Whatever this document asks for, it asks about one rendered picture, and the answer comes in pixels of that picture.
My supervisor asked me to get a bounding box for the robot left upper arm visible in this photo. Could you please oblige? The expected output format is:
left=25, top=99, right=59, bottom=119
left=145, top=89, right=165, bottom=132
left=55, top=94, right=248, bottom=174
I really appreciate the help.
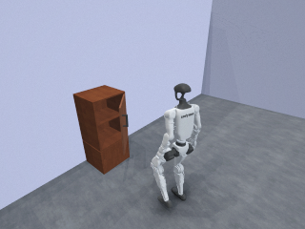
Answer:
left=164, top=108, right=176, bottom=141

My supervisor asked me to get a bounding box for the robot right shin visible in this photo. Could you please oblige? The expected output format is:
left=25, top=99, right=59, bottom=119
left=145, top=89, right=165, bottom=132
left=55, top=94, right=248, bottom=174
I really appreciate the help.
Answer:
left=173, top=164, right=185, bottom=196

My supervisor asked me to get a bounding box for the right robot forearm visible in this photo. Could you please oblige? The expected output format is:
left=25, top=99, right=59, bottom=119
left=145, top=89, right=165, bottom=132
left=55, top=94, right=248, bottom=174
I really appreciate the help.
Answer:
left=191, top=128, right=201, bottom=142

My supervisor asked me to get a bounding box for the robot left hand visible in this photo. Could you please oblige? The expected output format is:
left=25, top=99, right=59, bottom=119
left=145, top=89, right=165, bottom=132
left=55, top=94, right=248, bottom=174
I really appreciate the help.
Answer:
left=151, top=156, right=162, bottom=173

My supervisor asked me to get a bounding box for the robot right upper arm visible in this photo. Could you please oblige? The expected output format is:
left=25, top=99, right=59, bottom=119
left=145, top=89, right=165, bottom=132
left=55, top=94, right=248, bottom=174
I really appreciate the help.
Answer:
left=190, top=104, right=201, bottom=130

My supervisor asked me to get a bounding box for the robot right hand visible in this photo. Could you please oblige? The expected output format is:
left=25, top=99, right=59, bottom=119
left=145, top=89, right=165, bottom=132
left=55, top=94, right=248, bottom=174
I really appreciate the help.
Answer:
left=189, top=139, right=196, bottom=149

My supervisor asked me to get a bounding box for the handle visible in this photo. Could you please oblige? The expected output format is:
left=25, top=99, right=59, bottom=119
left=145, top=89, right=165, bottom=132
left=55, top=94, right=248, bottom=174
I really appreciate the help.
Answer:
left=122, top=114, right=129, bottom=127

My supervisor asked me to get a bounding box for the robot left thigh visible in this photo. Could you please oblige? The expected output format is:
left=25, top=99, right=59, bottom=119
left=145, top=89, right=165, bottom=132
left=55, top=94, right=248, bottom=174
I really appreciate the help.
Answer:
left=153, top=147, right=177, bottom=175

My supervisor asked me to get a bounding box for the left robot forearm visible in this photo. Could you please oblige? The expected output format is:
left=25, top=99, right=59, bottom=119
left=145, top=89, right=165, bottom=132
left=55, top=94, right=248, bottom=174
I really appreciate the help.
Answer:
left=155, top=134, right=171, bottom=160

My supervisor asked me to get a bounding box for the cupboard door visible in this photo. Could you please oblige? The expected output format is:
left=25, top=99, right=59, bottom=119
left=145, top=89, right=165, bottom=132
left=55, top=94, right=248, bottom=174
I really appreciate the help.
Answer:
left=118, top=94, right=128, bottom=156

